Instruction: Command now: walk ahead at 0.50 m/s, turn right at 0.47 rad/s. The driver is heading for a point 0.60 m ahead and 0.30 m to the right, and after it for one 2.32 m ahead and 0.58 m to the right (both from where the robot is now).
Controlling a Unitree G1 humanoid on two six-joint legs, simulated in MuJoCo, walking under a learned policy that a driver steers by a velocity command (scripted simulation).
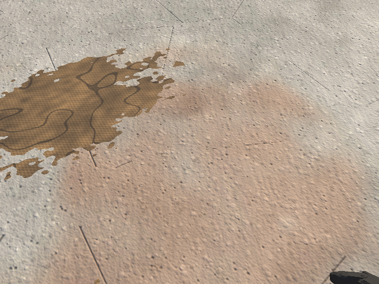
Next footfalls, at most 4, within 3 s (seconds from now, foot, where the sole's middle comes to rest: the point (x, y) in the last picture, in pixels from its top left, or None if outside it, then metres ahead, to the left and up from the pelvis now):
0.44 right None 0.36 -0.18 -0.76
0.94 left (237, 220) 0.70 -0.12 -0.76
1.36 right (322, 222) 0.72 -0.44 -0.76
1.76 left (255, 199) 0.80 -0.19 -0.76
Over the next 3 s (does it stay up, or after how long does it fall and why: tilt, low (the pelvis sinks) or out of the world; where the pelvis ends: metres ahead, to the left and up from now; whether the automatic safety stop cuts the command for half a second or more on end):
stays up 0.86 -0.27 0.01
